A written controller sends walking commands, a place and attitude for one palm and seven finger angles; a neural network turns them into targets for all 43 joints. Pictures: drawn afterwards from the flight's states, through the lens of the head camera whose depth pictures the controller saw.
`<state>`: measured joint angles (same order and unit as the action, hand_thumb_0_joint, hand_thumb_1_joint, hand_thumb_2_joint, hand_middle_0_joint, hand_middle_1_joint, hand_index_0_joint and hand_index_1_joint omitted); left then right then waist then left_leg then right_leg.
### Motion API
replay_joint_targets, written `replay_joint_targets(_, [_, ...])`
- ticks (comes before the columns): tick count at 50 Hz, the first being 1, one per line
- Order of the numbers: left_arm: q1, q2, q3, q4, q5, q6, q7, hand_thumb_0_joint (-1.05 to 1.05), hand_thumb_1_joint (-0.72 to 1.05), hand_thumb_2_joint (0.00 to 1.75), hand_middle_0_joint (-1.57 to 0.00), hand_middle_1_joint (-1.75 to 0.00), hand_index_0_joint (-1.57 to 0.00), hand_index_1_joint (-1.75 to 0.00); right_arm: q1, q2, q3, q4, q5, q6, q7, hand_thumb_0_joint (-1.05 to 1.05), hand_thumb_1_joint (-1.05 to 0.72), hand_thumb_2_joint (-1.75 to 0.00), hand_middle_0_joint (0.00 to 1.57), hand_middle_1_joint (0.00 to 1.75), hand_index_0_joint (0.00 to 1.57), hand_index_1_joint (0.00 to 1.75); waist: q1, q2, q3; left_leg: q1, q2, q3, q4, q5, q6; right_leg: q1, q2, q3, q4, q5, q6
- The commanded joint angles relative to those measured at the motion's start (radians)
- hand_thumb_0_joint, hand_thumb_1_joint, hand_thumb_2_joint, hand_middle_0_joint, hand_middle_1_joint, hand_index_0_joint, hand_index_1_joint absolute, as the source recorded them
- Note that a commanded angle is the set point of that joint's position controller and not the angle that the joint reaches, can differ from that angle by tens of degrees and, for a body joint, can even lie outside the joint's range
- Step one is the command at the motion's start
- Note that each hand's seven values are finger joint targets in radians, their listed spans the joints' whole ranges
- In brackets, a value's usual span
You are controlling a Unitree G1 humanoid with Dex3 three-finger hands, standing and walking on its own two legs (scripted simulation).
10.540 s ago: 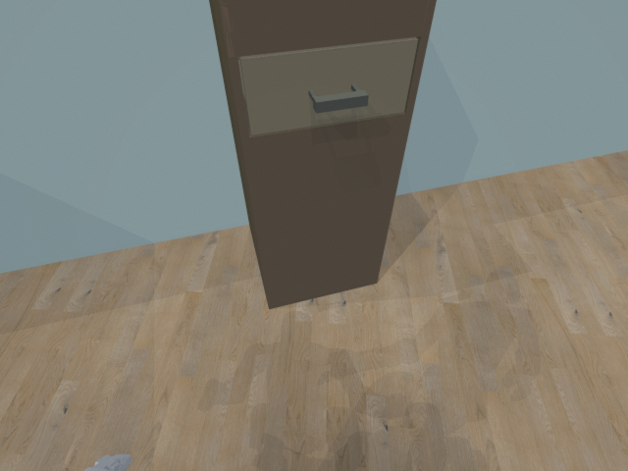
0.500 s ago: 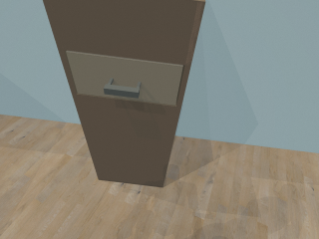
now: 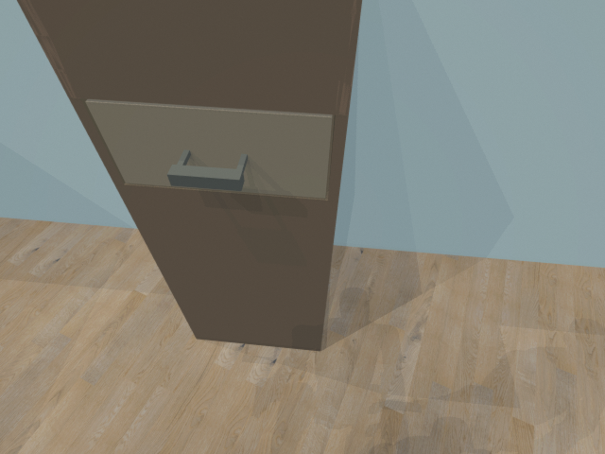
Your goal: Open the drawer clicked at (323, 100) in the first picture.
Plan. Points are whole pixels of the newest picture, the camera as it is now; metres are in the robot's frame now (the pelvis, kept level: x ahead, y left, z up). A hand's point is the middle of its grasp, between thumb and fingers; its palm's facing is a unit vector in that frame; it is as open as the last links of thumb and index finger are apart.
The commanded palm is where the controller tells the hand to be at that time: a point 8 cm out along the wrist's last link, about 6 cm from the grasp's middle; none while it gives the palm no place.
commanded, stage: come to a stop and stand still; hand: left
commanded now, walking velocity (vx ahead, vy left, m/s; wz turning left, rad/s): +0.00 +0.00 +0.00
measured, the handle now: (210, 167) +0.53 +0.19 +0.07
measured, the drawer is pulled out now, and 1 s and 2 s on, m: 0.00 0.00 0.00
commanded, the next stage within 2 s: look again from close up in 0.12 s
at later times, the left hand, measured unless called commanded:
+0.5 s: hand out of the picture -0.06 +0.20 -0.18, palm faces +0.01 -0.98 -0.18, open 7.4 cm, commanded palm none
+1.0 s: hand (136, 431) +0.16 +0.22 -0.05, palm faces -0.06 -0.71 -0.70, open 7.5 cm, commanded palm +0.09 +0.24 -0.03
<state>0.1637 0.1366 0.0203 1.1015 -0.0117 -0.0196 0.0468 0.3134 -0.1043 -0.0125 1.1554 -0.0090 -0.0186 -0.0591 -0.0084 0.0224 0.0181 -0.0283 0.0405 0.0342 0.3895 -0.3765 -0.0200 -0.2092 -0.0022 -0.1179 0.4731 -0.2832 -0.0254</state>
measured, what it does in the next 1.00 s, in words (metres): stands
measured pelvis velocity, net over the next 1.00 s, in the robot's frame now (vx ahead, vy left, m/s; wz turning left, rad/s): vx -0.03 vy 0.03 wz -0.04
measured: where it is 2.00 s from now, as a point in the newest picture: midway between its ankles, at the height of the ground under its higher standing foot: outside the picture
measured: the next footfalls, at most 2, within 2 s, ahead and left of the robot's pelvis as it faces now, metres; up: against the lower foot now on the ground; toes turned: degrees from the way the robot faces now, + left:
none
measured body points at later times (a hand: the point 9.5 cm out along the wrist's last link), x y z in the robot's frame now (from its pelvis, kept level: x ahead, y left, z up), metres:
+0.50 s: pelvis -0.04 +0.03 +0.00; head -0.04 +0.03 +0.45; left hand -0.06 +0.25 -0.16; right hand -0.03 -0.20 -0.16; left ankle -0.07 +0.12 -0.74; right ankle -0.02 -0.10 -0.74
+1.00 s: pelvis -0.03 +0.03 -0.01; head -0.03 -0.01 +0.44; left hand +0.16 +0.26 +0.00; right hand +0.04 -0.23 -0.14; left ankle -0.07 +0.12 -0.74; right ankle -0.02 -0.10 -0.74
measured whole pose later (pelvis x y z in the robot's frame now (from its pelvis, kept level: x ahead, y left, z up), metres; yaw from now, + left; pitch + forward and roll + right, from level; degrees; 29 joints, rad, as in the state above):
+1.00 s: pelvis -0.03 +0.03 -0.01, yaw -3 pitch +2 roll +1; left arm 0.40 0.28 -0.08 0.13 0.37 0.08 0.25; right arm 0.32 -0.26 -0.01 0.85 0.02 -0.24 -0.08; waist -0.01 0.05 -0.06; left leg -0.23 -0.02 0.10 0.55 -0.35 0.03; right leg -0.36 -0.06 -0.04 0.61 -0.29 0.00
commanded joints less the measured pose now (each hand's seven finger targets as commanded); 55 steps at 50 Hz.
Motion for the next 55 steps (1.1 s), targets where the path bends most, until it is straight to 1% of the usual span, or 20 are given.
replay_joint_targets(1, [0.119,0.080,0.011,0.004,0.012,0.001,0.002,0.00,0.90,0.90,-0.20,-0.30,-0.20,-0.30,0.118,-0.081,-0.014,0.003,-0.005,0.002,-0.005,0.00,-0.90,-0.90,0.20,0.30,0.20,0.30,0.004,0.012,-0.024,-0.051,0.093,-0.021,-0.006,0.582,0.015,0.133,-0.121,0.100,-0.020,0.585,-0.022])
replay_joint_targets(10, [0.123,0.099,0.004,0.010,0.014,0.002,-0.002,0.00,0.90,0.90,-0.20,-0.30,-0.20,-0.30,0.062,-0.113,-0.009,-0.011,-0.004,0.010,-0.002,0.00,-0.90,-0.90,0.20,0.30,0.20,0.30,0.004,-0.022,0.020,-0.051,0.089,-0.023,-0.039,0.457,0.016,0.115,-0.124,0.117,-0.059,0.539,-0.021])
replay_joint_targets(11, [0.278,0.166,0.023,0.057,0.027,-0.025,0.041,0.00,0.90,0.90,-0.20,-0.30,-0.20,-0.30,-0.073,-0.182,-0.027,-0.095,0.005,-0.002,0.015,0.00,-0.90,-0.90,0.20,0.30,0.20,0.30,0.080,-0.158,0.065,-0.237,0.062,0.053,0.267,0.358,0.006,0.135,-0.167,0.189,-0.043,1.011,0.057])
replay_joint_targets(12, [0.305,0.190,0.031,0.018,0.034,-0.037,0.036,0.00,0.90,0.90,-0.20,-0.30,-0.20,-0.30,-0.035,-0.112,-0.019,-0.152,0.007,0.002,0.021,0.00,-0.90,-0.90,0.20,0.30,0.20,0.30,0.044,-0.164,-0.031,-0.315,0.022,-0.020,0.354,-0.032,0.034,0.240,-0.267,0.284,-0.035,1.150,-0.003])
replay_joint_targets(14, [0.209,0.164,0.011,-0.010,0.038,-0.038,0.017,0.00,0.90,0.90,-0.20,-0.30,-0.20,-0.30,-0.040,-0.089,-0.019,-0.149,0.009,0.010,0.024,0.00,-0.90,-0.90,0.20,0.30,0.20,0.30,0.009,-0.025,-0.041,-0.260,0.039,-0.019,0.309,-0.109,0.029,0.126,-0.293,0.266,-0.090,0.782,-0.128])
replay_joint_targets(16, [0.116,0.160,0.008,-0.052,0.035,-0.023,0.005,0.00,0.90,0.90,-0.20,-0.30,-0.20,-0.30,0.055,-0.079,-0.014,-0.136,0.000,0.009,0.036,0.00,-0.90,-0.90,0.20,0.30,0.20,0.30,-0.045,-0.024,-0.059,-0.107,0.009,0.010,0.129,0.047,0.022,-0.038,-0.218,0.185,-0.089,0.257,-0.098])
replay_joint_targets(19, [0.126,0.094,0.000,-0.062,0.021,0.004,-0.009,0.00,0.90,0.90,-0.20,-0.30,-0.20,-0.30,0.062,-0.156,-0.016,-0.149,-0.021,-0.002,0.036,0.00,-0.90,-0.90,0.20,0.30,0.20,0.30,-0.017,0.069,0.038,-0.256,0.116,-0.133,-0.049,-0.042,0.073,-0.092,-0.070,0.101,-0.020,-0.120,-0.010])
replay_joint_targets(23, [0.173,0.082,-0.013,-0.039,0.034,0.009,-0.023,0.00,0.90,0.90,-0.20,-0.30,-0.20,-0.30,-0.014,-0.161,-0.005,-0.177,-0.012,-0.008,0.036,0.00,-0.90,-0.90,0.20,0.30,0.20,0.30,0.025,0.081,0.178,-0.402,0.104,-0.160,-0.156,-0.117,0.090,-0.027,-0.057,0.086,0.008,-0.007,-0.004])
replay_joint_targets(27, [0.201,0.076,-0.020,-0.020,0.028,0.003,-0.024,0.00,0.90,0.90,-0.20,-0.30,-0.20,-0.30,0.027,-0.162,0.002,-0.154,-0.008,-0.018,0.031,0.00,-0.90,-0.90,0.20,0.30,0.20,0.30,0.022,-0.025,0.119,-0.317,0.085,-0.141,-0.138,-0.037,0.089,-0.012,-0.078,0.110,-0.025,0.033,-0.003])
replay_joint_targets(39, [0.195,0.079,-0.017,-0.005,0.022,-0.005,-0.015,0.00,0.90,0.90,-0.20,-0.30,-0.20,-0.30,0.082,-0.132,0.015,-0.075,-0.005,-0.031,0.023,0.00,-0.90,-0.90,0.20,0.30,0.20,0.30,0.017,-0.025,0.048,-0.208,0.066,-0.081,-0.074,0.237,0.079,0.025,-0.105,0.122,-0.020,0.158,-0.002])
replay_joint_targets(40, [0.264,0.121,-0.017,0.027,0.028,-0.010,0.029,0.00,0.90,0.90,-0.20,-0.30,-0.20,-0.30,-0.028,-0.172,0.003,-0.144,0.011,-0.024,0.035,0.00,-0.90,-0.90,0.20,0.30,0.20,0.30,0.054,-0.217,0.064,-0.274,0.097,-0.045,0.105,0.311,0.045,0.016,-0.143,0.151,-0.025,0.408,0.009])
replay_joint_targets(41, [-0.557,0.410,-0.047,-1.453,0.187,-0.183,0.033,0.00,0.88,0.89,-0.20,-0.32,-0.20,-0.32,-0.021,-0.322,0.007,-0.474,0.059,-0.168,-0.014,0.00,-0.90,-0.90,0.20,0.30,0.20,0.30,-0.059,0.083,-0.422,-0.037,-0.018,-0.042,-0.002,0.393,0.072,0.089,-0.013,0.190,0.066,0.289,-0.013])
replay_joint_targets(42, [-0.128,0.361,-0.002,-1.181,0.206,-0.092,0.108,0.00,0.85,0.88,-0.20,-0.33,-0.20,-0.33,-0.130,-0.248,0.006,-0.430,0.052,-0.272,-0.055,0.00,-0.90,-0.90,0.20,0.30,0.20,0.30,0.032,0.220,-0.344,-0.010,0.012,-0.033,-0.017,0.516,0.044,0.003,-0.011,0.111,0.105,0.097,-0.031])
replay_joint_targets(43, [-0.066,0.280,-0.016,-1.121,0.156,-0.023,0.164,0.00,0.83,0.87,-0.21,-0.34,-0.21,-0.34,-0.102,-0.246,-0.021,-0.354,0.057,-0.308,-0.055,0.00,-0.90,-0.90,0.20,0.30,0.20,0.30,0.016,0.234,-0.231,-0.103,0.010,-0.028,-0.034,0.395,0.002,-0.055,-0.011,0.066,0.124,-0.006,-0.015])
replay_joint_targets(44, [0.223,0.090,-0.118,-0.998,0.192,0.066,0.179,0.00,0.81,0.86,-0.21,-0.36,-0.21,-0.36,-0.079,-0.185,-0.010,-0.358,0.065,-0.316,-0.050,0.00,-0.90,-0.90,0.20,0.30,0.20,0.30,0.016,0.165,-0.162,-0.170,0.012,-0.044,-0.041,0.358,0.002,-0.095,-0.004,0.059,0.111,-0.009,-0.007])
replay_joint_targets(45, [0.103,0.086,-0.167,-1.188,0.229,0.070,0.181,0.00,0.78,0.85,-0.21,-0.37,-0.21,-0.37,-0.131,-0.205,-0.005,-0.439,0.066,-0.332,-0.042,0.00,-0.90,-0.90,0.20,0.30,0.20,0.30,0.008,0.122,-0.041,-0.228,0.004,-0.061,-0.025,0.303,0.008,-0.118,-0.009,0.059,0.087,0.037,-0.007])
replay_joint_targets(47, [0.154,0.189,-0.127,-1.242,0.414,0.052,0.225,0.00,0.74,0.83,-0.21,-0.40,-0.21,-0.40,-0.180,-0.263,-0.008,-0.489,0.021,-0.333,-0.030,0.00,-0.90,-0.90,0.20,0.30,0.20,0.30,-0.006,0.063,-0.041,-0.284,-0.020,-0.077,0.048,0.277,0.021,-0.169,0.005,0.081,0.072,0.059,-0.028])
replay_joint_targets(51, [0.591,0.143,-0.128,-1.123,0.721,0.080,0.275,0.00,0.64,0.79,-0.22,-0.47,-0.22,-0.47,-0.249,-0.264,-0.058,-0.652,-0.029,-0.205,0.051,0.00,-0.90,-0.90,0.20,0.30,0.20,0.30,0.099,-0.207,-0.043,-0.373,-0.037,-0.042,0.131,0.344,0.017,-0.185,0.020,0.096,0.075,-0.022,-0.040])
replay_joint_targets(53, [0.749,0.158,-0.084,-1.064,0.836,0.062,0.271,0.00,0.60,0.77,-0.22,-0.50,-0.22,-0.50,-0.287,-0.261,-0.069,-0.687,-0.030,-0.093,0.097,0.00,-0.90,-0.90,0.20,0.30,0.20,0.30,0.156,-0.281,-0.030,-0.460,-0.048,-0.003,0.149,0.344,0.015,-0.135,0.019,0.150,0.092,0.104,-0.049])
replay_joint_targets(55, [0.699,0.221,-0.042,-1.186,0.911,-0.011,0.277,0.00,0.55,0.75,-0.22,-0.53,-0.22,-0.53,-0.347,-0.254,-0.058,-0.760,-0.020,-0.024,0.127,0.00,-0.90,-0.90,0.20,0.30,0.20,0.30,0.168,-0.271,-0.104,-0.474,-0.060,0.021,0.164,0.340,0.014,-0.079,0.015,0.179,0.134,0.206,-0.050])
